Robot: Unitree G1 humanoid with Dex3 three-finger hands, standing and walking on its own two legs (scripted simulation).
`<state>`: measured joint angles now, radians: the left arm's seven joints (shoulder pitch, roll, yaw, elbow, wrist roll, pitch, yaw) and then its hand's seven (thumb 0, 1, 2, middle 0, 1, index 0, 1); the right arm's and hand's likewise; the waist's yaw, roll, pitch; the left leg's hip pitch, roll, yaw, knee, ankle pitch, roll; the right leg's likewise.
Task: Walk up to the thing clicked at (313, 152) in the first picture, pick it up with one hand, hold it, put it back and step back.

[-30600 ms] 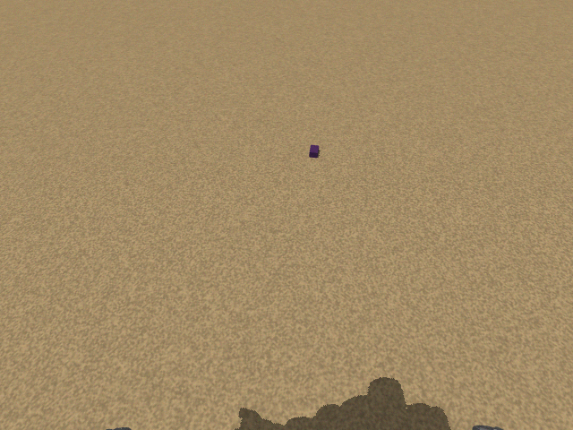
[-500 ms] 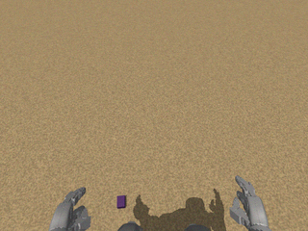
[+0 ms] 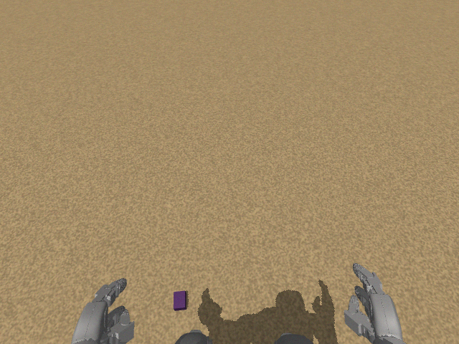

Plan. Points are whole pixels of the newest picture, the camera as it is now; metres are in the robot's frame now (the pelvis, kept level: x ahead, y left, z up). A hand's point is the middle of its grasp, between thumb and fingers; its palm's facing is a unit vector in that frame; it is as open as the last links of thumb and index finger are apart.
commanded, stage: home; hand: left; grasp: from above
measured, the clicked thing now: (180, 300) +0.37 +0.21 -0.69
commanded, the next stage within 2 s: stand in 0.22 s
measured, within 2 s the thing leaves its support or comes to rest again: neither
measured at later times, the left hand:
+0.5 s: hand out of the picture +0.14 +0.22 -0.09, palm faces +0.02 -0.94 -0.33, open 7.4 cm
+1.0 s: hand out of the picture +0.03 +0.24 -0.10, palm faces +0.02 -0.95 -0.31, open 7.4 cm
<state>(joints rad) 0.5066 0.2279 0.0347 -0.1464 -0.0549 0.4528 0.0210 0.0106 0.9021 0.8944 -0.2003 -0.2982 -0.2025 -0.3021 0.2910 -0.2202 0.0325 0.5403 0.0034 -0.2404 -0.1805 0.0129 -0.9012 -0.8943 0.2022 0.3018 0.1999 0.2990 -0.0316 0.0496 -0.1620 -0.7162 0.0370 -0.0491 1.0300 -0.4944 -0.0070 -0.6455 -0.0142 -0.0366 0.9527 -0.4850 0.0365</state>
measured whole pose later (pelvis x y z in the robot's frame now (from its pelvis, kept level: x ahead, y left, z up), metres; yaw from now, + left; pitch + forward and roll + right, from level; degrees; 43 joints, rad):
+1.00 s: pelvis -0.01 +0.01 +0.06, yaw -1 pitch -5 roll +0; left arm 0.21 0.27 0.04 1.08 0.04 0.02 0.03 0.01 0.90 0.89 -0.20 -0.30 -0.20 -0.30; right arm 0.18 -0.26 -0.04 1.07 -0.03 -0.01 -0.02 0.01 -0.90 -0.89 0.20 0.30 0.20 0.30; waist 0.02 0.00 0.07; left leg -0.15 -0.01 0.02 0.45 -0.22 0.02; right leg -0.13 -0.06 0.02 0.44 -0.23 0.06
